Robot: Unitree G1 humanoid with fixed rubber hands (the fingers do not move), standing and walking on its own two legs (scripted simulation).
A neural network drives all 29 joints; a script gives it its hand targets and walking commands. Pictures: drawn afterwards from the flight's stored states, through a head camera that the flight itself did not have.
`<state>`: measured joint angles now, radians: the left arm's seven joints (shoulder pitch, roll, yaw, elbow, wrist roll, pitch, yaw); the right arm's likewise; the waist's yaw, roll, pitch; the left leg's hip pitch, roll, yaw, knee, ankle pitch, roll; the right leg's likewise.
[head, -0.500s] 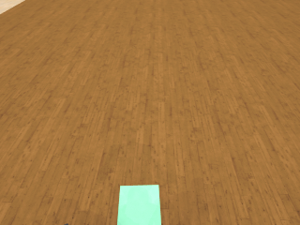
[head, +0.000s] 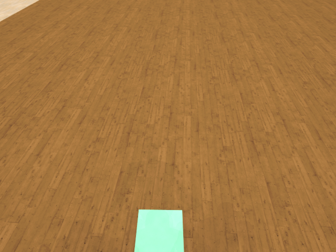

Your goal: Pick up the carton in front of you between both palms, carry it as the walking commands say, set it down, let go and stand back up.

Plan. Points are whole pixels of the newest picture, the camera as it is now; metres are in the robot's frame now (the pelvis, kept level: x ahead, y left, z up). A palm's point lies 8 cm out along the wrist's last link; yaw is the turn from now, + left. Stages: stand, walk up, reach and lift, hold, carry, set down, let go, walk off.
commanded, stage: stand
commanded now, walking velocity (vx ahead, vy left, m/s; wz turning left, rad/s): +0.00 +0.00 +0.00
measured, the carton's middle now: (160, 240) +0.33 +0.05 -0.63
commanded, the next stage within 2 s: none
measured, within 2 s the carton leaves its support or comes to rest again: neither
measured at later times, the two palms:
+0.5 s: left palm out of the picture -0.07 +0.23 -0.13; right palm out of the picture -0.03 -0.23 -0.13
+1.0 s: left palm out of the picture -0.11 +0.19 -0.13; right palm out of the picture -0.07 -0.23 -0.14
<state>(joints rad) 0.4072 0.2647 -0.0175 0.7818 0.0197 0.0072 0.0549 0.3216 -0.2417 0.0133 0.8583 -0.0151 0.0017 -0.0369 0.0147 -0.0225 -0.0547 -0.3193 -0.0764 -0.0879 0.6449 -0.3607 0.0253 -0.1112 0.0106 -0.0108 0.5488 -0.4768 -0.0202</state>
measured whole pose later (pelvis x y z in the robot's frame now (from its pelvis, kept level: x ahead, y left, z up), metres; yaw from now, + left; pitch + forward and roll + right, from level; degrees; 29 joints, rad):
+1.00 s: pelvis -0.03 -0.02 +0.01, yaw +2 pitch -1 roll +0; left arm 0.44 0.15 -0.05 1.11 0.02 0.00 0.06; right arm 0.33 -0.13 0.04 1.16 -0.01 0.02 -0.05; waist 0.01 -0.02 0.01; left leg -0.25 -0.06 -0.13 0.53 -0.25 -0.01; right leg -0.05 0.03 -0.05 0.46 -0.39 -0.05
